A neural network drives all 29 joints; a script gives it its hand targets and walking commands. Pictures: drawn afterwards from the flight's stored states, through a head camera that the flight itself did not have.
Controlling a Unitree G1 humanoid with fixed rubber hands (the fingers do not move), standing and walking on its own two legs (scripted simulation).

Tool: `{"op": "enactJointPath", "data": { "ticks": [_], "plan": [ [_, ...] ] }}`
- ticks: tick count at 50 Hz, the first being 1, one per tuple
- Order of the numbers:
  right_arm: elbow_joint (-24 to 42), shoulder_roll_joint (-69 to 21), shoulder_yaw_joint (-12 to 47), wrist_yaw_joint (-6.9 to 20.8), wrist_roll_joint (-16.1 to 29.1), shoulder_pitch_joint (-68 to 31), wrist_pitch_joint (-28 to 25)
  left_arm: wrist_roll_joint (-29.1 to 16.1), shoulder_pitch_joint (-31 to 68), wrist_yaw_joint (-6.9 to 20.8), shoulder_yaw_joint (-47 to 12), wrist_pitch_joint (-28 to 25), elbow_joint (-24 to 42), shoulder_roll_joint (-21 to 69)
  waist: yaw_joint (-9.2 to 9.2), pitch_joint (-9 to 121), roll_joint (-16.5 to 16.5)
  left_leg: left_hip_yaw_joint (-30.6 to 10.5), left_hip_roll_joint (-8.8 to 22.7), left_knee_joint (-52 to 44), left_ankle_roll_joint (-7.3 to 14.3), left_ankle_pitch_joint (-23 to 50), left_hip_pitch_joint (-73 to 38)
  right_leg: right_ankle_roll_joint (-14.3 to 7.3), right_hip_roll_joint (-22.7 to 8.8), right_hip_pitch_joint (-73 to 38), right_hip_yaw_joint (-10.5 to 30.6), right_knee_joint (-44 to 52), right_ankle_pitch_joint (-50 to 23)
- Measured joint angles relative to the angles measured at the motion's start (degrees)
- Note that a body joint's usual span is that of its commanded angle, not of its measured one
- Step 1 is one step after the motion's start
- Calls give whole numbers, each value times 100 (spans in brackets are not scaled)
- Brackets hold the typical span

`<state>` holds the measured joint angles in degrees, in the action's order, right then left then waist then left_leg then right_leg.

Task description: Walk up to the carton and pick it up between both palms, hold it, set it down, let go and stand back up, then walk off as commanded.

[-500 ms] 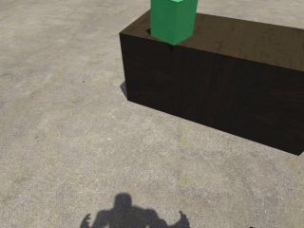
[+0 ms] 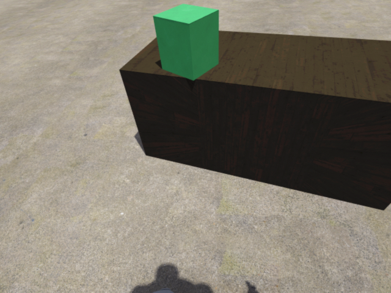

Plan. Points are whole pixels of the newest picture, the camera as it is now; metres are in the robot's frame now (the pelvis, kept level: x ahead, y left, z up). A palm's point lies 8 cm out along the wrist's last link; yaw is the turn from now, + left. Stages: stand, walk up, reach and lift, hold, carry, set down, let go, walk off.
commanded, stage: walk up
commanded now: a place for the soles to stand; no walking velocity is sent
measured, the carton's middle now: (188, 41) +1.19 +0.04 +0.03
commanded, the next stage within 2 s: none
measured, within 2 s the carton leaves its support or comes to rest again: neither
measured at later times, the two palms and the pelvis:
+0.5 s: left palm (41, 238) +0.29 +0.40 -0.07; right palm (308, 246) +0.26 -0.23 -0.08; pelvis +0.20 +0.08 +0.01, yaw -3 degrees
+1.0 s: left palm (76, 183) +0.45 +0.37 -0.07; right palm (296, 196) +0.41 -0.26 -0.12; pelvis +0.38 +0.05 +0.00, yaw -8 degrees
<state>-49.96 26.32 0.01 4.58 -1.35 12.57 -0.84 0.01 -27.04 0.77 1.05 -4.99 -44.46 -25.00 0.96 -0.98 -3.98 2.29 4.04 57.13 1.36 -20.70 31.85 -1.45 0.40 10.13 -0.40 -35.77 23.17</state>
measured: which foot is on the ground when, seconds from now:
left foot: up 0.00-0.14, down 0.16-0.76, up 0.78-1.00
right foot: down 0.00-0.20, up 0.22-0.70, down 0.72-1.00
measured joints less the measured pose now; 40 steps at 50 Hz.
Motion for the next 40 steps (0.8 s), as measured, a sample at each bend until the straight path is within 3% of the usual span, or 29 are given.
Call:
{"op": "enactJointPath", "data": {
  "ticks": [4, 8, 9, 11, 14, 16, 21, 29, 35, 38, 40],
  "plan": [
    [1, 1, 0, 59, 0, -32, -6, 0, -15, 0, 0, -45, 1, -5, 4, 0, -1, -1, 124, -685, -1, 308, 41, 35, 2, -275, -1, 49, 287],
    [18, 0, 0, 66, 0, -124, -88, 0, -2, -1, 0, -56, 0, -5, 4, 1, 1, 2, 121, -1496, 35, 363, 1, 213, -4, -399, 0, 51, 590],
    [20, -22, 1, 64, 0, -124, -136, 0, 40, -1, 0, -38, -2, -22, -5, -6, 68, 23, 47, -1592, 68, 789, -14, 226, -69, -406, 6, -9, 684],
    [18, -70, -3, 25, 1, -124, -258, 0, 212, -14, -2, 6, -5, -7, -25, -159, 243, 151, -136, -1504, 123, 1052, -138, 206, -265, -211, 77, -789, 648],
    [16, -161, -1, -63, 0, -123, -279, 1, 251, -33, -13, 24, -5, 97, -43, -166, 231, 316, -54, -1499, 169, 526, -557, 197, -111, 448, 78, -2364, 448],
    [18, -237, -1, -101, 0, -117, -277, 0, 255, -25, -14, 64, -1, 70, -127, -161, 256, 432, -5, -1786, 143, 458, -1012, 194, -29, 787, 88, -2803, 30],
    [15, -270, 0, -180, 0, 84, -324, 0, 537, -4, -11, 70, 4, -66, -299, -167, 279, 512, -113, -2483, 156, 455, -1891, 188, -132, 1484, 97, -2829, -679],
    [16, -271, 1, -109, 0, 152, -278, 0, 709, 110, -14, 186, 3, -90, -303, -164, 285, 771, -478, -2927, 213, 161, -2571, 188, -407, 2067, 101, -1964, -1261],
    [13, -272, 1, -59, -1, 152, -144, -1, 707, 132, -13, 169, 6, -89, -299, -183, 286, 1030, -650, -2649, 124, -426, -2695, 188, -498, 1891, 104, -397, -1170],
    [9, -228, 2, -76, -1, 132, -10, -1, 735, 62, -10, 40, 6, 77, -182, -345, -121, 951, -180, -1512, 172, -839, -2466, 51, -95, 1695, -53, -409, -1222],
    [12, -320, 2, -69, 0, 132, 42, -1, 722, -27, -10, -3, 1, 108, -132, -354, -93, 574, -284, -330, 172, -832, -1941, -40, -28, 1598, -43, -484, -983]
  ]
}}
